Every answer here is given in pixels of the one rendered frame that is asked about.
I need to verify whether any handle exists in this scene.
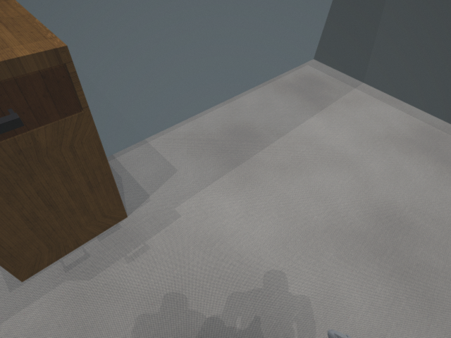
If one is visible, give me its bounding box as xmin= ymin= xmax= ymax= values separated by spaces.
xmin=0 ymin=108 xmax=24 ymax=134

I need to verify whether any drawer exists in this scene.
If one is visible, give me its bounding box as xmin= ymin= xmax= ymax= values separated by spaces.
xmin=0 ymin=64 xmax=82 ymax=141

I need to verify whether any cabinet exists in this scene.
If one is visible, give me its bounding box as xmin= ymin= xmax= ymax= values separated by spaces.
xmin=0 ymin=0 xmax=128 ymax=282

